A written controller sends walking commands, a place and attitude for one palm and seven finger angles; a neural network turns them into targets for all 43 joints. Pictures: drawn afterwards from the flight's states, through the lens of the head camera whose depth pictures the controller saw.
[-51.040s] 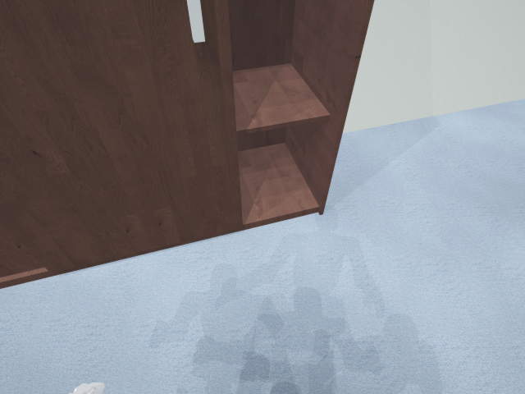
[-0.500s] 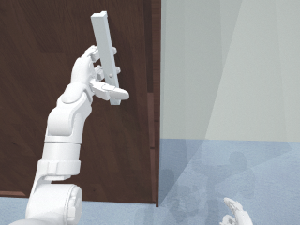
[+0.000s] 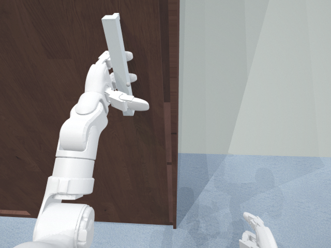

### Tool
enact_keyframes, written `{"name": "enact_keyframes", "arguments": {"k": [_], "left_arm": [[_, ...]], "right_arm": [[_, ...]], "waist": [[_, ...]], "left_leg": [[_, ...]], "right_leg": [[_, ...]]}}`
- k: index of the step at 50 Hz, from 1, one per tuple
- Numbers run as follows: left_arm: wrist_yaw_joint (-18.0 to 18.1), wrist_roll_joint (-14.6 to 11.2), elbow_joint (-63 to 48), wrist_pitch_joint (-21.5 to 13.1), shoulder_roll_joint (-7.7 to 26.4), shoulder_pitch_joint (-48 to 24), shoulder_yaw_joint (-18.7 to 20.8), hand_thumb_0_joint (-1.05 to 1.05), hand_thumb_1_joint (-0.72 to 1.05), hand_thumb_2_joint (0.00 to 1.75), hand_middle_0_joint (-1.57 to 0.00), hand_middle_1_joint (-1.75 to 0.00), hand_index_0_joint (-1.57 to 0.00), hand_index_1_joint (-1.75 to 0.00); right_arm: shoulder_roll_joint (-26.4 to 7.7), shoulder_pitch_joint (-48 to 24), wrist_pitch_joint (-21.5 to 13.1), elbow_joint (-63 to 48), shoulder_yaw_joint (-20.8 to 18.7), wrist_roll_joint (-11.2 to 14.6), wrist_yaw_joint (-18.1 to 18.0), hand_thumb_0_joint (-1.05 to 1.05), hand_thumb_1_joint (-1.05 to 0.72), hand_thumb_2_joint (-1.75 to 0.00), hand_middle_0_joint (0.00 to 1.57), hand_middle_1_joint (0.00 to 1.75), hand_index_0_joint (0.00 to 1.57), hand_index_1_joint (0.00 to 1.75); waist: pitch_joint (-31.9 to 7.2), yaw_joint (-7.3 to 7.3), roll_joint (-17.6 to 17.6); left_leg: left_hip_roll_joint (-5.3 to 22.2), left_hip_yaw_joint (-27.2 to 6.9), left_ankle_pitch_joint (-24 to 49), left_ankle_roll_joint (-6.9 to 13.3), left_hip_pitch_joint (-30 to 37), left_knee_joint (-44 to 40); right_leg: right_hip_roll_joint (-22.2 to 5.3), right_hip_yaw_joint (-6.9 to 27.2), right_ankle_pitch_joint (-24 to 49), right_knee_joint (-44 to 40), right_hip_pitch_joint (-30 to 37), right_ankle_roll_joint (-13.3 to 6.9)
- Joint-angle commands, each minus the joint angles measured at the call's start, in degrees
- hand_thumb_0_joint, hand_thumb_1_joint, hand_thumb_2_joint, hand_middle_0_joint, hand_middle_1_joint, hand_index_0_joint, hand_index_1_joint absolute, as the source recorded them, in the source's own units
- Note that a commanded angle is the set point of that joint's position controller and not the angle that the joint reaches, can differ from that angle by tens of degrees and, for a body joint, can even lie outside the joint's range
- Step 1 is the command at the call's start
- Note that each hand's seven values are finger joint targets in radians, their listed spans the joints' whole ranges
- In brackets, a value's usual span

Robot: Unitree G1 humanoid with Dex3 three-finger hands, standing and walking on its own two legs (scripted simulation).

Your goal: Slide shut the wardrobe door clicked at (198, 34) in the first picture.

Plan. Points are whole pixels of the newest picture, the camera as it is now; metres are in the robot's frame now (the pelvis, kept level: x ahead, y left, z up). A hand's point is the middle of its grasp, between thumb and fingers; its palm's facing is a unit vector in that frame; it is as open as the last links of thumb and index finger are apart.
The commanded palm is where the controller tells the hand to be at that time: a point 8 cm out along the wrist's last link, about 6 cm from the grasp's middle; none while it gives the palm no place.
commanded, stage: slide the fingers in behind the handle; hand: left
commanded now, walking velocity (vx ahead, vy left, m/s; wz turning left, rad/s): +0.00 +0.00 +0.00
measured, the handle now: (123, 68) +0.44 +0.14 +0.26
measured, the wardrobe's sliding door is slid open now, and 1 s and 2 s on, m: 0.02 0.02 0.02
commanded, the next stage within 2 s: grip the handle and tug to test in 0.18 s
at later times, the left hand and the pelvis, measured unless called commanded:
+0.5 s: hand (127, 84) +0.38 +0.11 +0.26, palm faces +0.04 -1.00 +0.00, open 13.2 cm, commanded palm +0.35 +0.16 +0.26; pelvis +0.00 +0.00 +0.00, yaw +0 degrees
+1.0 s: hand (127, 83) +0.38 +0.11 +0.26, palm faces +0.05 -1.00 -0.01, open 6.4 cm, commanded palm +0.35 +0.15 +0.26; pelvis +0.01 +0.00 +0.00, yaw +0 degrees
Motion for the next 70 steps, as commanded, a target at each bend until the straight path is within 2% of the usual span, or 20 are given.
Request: {"name": "enact_keyframes", "arguments": {"k": [1,13,14,19,21,22,24,31,32,35,38,39,41,43,44,58,62,64,66,70], "left_arm": [[-0.72,-0.68,-14.97,-4.19,5.18,-28.61,-0.84,0.00,-0.50,0.30,-0.30,-1.20,-0.30,-1.20],[-0.19,-0.62,-14.87,-3.95,3.89,-29.34,-1.82,0.00,-0.50,0.30,-0.30,-1.20,-0.30,-1.20],[-0.06,-0.79,-14.98,-4.00,4.99,-29.53,-0.76,0.00,-0.50,0.30,-0.30,-1.20,-0.30,-1.20],[-0.20,-0.99,-13.92,-3.79,6.31,-28.34,0.75,0.00,-0.27,0.40,-0.32,-1.23,-0.32,-1.23],[-0.26,-0.85,-13.75,-3.57,4.78,-29.83,-0.80,0.00,-0.17,0.44,-0.33,-1.25,-0.33,-1.25],[-0.11,-0.68,-13.86,-3.71,5.30,-30.36,-0.52,0.00,-0.13,0.46,-0.34,-1.25,-0.34,-1.25],[0.04,-0.63,-15.26,-4.11,5.48,-28.98,-0.18,0.00,-0.03,0.50,-0.35,-1.27,-0.35,-1.27],[-0.44,-0.97,-17.52,-4.22,5.05,-26.70,-0.52,0.00,0.29,0.64,-0.38,-1.31,-0.38,-1.31],[-0.49,-1.15,-17.31,-4.09,5.43,-26.98,-0.16,0.00,0.34,0.66,-0.39,-1.32,-0.39,-1.32],[-0.59,-1.07,-18.08,-4.03,5.64,-26.40,-0.05,0.00,0.48,0.72,-0.41,-1.34,-0.41,-1.34],[-0.52,-1.20,-17.66,-3.54,5.49,-25.58,-0.02,0.00,0.62,0.78,-0.42,-1.36,-0.42,-1.36],[-0.67,-1.10,-17.19,-3.30,3.57,-26.66,-2.06,0.00,0.67,0.80,-0.43,-1.37,-0.43,-1.37],[-0.47,-1.16,-16.89,-3.06,4.97,-27.45,-0.59,0.00,0.76,0.84,-0.44,-1.38,-0.44,-1.38],[-0.30,-1.02,-17.61,-2.99,5.94,-26.65,0.49,0.00,0.85,0.88,-0.44,-1.39,-0.44,-1.39],[-0.44,-1.11,-17.44,-2.89,5.25,-26.26,-0.17,0.00,0.90,0.90,-0.45,-1.40,-0.45,-1.40],[-0.64,-0.64,-19.09,-3.02,3.21,-27.00,-3.03,0.00,0.90,0.90,-0.45,-1.40,-0.45,-1.40],[-0.92,-0.50,-21.35,-3.52,3.18,-26.49,-3.41,0.00,0.90,0.90,-0.45,-1.40,-0.45,-1.40],[-1.09,-0.60,-21.94,-3.73,1.86,-25.13,-4.56,0.00,0.90,0.90,-0.45,-1.40,-0.45,-1.40],[-1.31,-0.77,-23.62,-3.77,2.36,-22.50,-3.90,0.00,0.90,0.90,-0.45,-1.40,-0.45,-1.40],[-2.01,-1.13,-27.90,-3.66,2.74,-18.68,-3.78,0.00,0.90,0.90,-0.45,-1.40,-0.45,-1.40]], "right_arm": [[-5.44,-10.61,-2.97,-9.75,-2.04,-0.03,-0.35,0.00,-0.90,-0.90,0.20,0.30,0.20,0.30],[-5.36,-10.56,-2.50,-9.42,-2.07,-0.18,-0.29,0.00,-0.90,-0.90,0.20,0.30,0.20,0.30],[-5.52,-10.27,-2.55,-9.47,-2.07,-0.30,-0.31,0.00,-0.90,-0.90,0.20,0.30,0.20,0.30],[-5.52,-10.57,-2.21,-9.52,-1.88,-0.19,-0.40,0.00,-0.90,-0.90,0.20,0.30,0.20,0.30],[-5.22,-10.79,-2.38,-9.59,-1.86,-0.09,-0.42,0.00,-0.90,-0.90,0.20,0.30,0.20,0.30],[-5.37,-10.39,-2.44,-9.45,-1.95,-0.15,-0.39,0.00,-0.90,-0.90,0.20,0.30,0.20,0.30],[-5.38,-10.61,-2.42,-9.84,-1.98,-0.20,-0.22,0.00,-0.90,-0.90,0.20,0.30,0.20,0.30],[-5.39,-11.09,-2.16,-10.66,-2.12,-0.19,0.00,0.00,-0.90,-0.90,0.20,0.30,0.20,0.30],[-5.50,-10.87,-2.18,-10.57,-2.11,-0.20,-0.07,0.00,-0.90,-0.90,0.20,0.30,0.20,0.30],[-5.55,-11.02,-2.07,-10.55,-2.06,-0.18,-0.02,0.00,-0.90,-0.90,0.20,0.30,0.20,0.30],[-5.67,-11.23,-1.87,-10.42,-2.16,-0.13,-0.10,0.00,-0.90,-0.90,0.20,0.30,0.20,0.30],[-5.44,-11.16,-1.88,-10.28,-2.02,-0.02,-0.10,0.00,-0.90,-0.90,0.20,0.30,0.20,0.30],[-5.69,-10.63,-2.16,-10.15,-2.24,-0.19,-0.15,0.00,-0.90,-0.90,0.20,0.30,0.20,0.30],[-5.92,-10.80,-1.96,-10.06,-2.21,-0.33,-0.24,0.00,-0.90,-0.90,0.20,0.30,0.20,0.30],[-5.72,-10.76,-1.95,-10.27,-2.18,-0.24,-0.13,0.00,-0.90,-0.90,0.20,0.30,0.20,0.30],[-5.69,-11.15,-1.27,-10.68,-2.26,-0.26,0.21,0.00,-0.90,-0.90,0.20,0.30,0.20,0.30],[-5.51,-11.28,-1.35,-11.29,-2.40,-0.30,0.52,0.00,-0.90,-0.90,0.20,0.30,0.20,0.30],[-5.51,-11.34,-1.15,-11.51,-2.27,-0.38,0.70,0.00,-0.90,-0.90,0.20,0.30,0.20,0.30],[-5.57,-11.60,-1.11,-12.27,-2.43,-0.46,0.87,0.00,-0.90,-0.90,0.20,0.30,0.20,0.30],[-5.66,-12.05,-0.48,-13.14,-2.45,-0.49,1.34,0.00,-0.90,-0.90,0.20,0.30,0.20,0.30]], "waist": [[-15.16,-0.70,-4.57],[-15.42,-0.73,-3.00],[-15.96,-0.76,-4.56],[-14.69,-0.44,-5.01],[-14.28,-0.90,-3.59],[-14.77,-0.97,-5.08],[-15.68,-0.41,-2.63],[-16.90,-0.23,-3.73],[-16.79,-0.44,-5.71],[-16.60,-0.17,-3.39],[-15.90,-0.16,-3.74],[-14.87,-0.87,-3.30],[-16.03,-0.67,-5.26],[-16.87,-0.08,-2.72],[-16.46,-0.37,-4.06],[-16.34,-0.74,-3.50],[-18.37,-0.74,-3.79],[-18.06,-0.64,-2.50],[-19.15,-0.24,-4.55],[-19.79,0.10,-4.31]], "left_leg": [[-2.14,-0.52,19.33,2.99,7.28,0.32],[-2.16,-0.83,19.93,2.85,7.87,0.52],[-2.16,-0.94,20.19,2.96,7.75,0.51],[-2.05,-0.83,18.78,2.86,6.64,0.00],[-2.16,-0.68,18.03,2.91,7.03,0.13],[-2.06,-0.86,18.59,2.86,7.05,0.18],[-2.04,-0.85,19.68,2.78,7.62,0.19],[-2.05,-0.67,21.14,2.85,7.96,0.48],[-2.03,-0.75,20.92,2.93,7.63,0.37],[-2.03,-0.73,21.66,2.76,7.84,0.39],[-1.98,-0.60,21.12,2.75,7.43,0.46],[-1.94,-0.60,20.47,2.80,7.74,0.41],[-2.00,-0.85,21.17,2.85,7.65,0.57],[-2.21,-0.68,22.39,2.80,8.13,0.76],[-2.10,-0.69,22.70,2.85,7.87,0.87],[-2.21,-1.08,23.13,2.85,8.40,1.40],[-2.20,-1.03,25.00,2.86,9.20,1.85],[-2.07,-1.26,26.22,2.79,9.37,1.99],[-2.12,-1.22,27.49,2.92,9.33,2.33],[-2.00,-0.97,29.52,2.85,9.17,2.71]], "right_leg": [[0.55,0.65,24.29,-1.49,1.78,-0.06],[0.67,0.45,23.83,-1.28,1.35,-0.35],[0.63,0.48,24.58,-1.25,1.85,-0.25],[0.62,0.46,22.93,-1.64,1.78,-0.21],[0.58,0.67,22.06,-1.85,0.82,-0.15],[0.69,0.43,22.52,-1.58,1.21,-0.21],[0.61,0.58,23.29,-1.36,1.78,-0.44],[0.64,0.55,25.57,-0.98,2.91,-0.34],[0.69,0.42,25.65,-1.13,3.11,-0.19],[0.71,0.40,25.88,-0.85,3.04,-0.46],[0.82,0.37,25.13,-1.16,2.83,-0.37],[0.76,0.35,24.58,-1.38,1.59,-0.26],[0.82,0.29,25.61,-1.03,2.36,-0.21],[0.76,0.41,26.41,-0.75,2.87,-0.46],[0.68,0.30,27.16,-0.72,2.89,-0.33],[0.75,0.16,27.49,-0.19,2.32,-0.46],[0.57,0.07,29.98,0.60,3.36,-0.43],[0.52,0.00,30.53,0.89,3.26,-0.60],[0.53,-0.16,32.59,1.42,4.36,-0.43],[0.34,-0.24,35.30,2.02,5.49,-0.34]]}}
